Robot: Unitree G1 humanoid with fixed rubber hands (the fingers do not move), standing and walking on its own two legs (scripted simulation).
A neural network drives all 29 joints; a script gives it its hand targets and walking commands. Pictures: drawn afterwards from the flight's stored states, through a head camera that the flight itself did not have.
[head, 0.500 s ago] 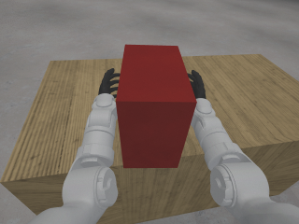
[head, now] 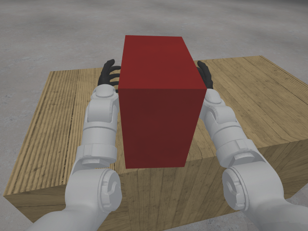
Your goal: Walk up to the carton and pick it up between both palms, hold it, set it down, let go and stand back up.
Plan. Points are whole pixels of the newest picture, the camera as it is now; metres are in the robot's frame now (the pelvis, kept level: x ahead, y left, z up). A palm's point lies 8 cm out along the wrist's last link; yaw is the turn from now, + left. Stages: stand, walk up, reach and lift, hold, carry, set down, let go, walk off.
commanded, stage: reach and lift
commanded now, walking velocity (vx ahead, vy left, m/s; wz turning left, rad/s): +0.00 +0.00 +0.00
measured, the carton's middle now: (154, 100) +0.41 -0.01 +0.16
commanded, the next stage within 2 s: hold in 0.74 s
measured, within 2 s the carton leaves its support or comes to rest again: neither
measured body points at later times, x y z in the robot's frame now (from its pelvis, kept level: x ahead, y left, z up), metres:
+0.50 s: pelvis +0.00 -0.01 +0.00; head -0.06 +0.02 +0.45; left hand +0.40 +0.11 +0.23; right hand +0.39 -0.15 +0.23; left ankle +0.01 +0.10 -0.75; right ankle +0.02 -0.12 -0.75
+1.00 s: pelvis +0.01 +0.00 +0.00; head -0.06 +0.02 +0.44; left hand +0.41 +0.12 +0.25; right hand +0.40 -0.14 +0.26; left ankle +0.01 +0.10 -0.75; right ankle +0.02 -0.12 -0.75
